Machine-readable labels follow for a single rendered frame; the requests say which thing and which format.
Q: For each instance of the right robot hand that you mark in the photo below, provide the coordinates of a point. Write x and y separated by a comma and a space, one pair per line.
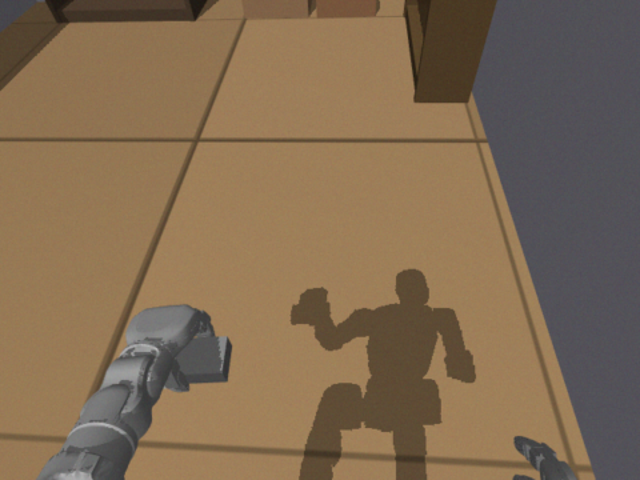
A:
543, 459

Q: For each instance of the left robot hand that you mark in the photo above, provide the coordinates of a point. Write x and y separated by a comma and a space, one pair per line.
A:
173, 327

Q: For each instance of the left robot arm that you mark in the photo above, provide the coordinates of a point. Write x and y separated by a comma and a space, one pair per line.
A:
113, 420

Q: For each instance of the bookshelf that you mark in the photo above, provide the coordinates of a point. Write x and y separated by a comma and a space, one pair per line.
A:
65, 11
446, 40

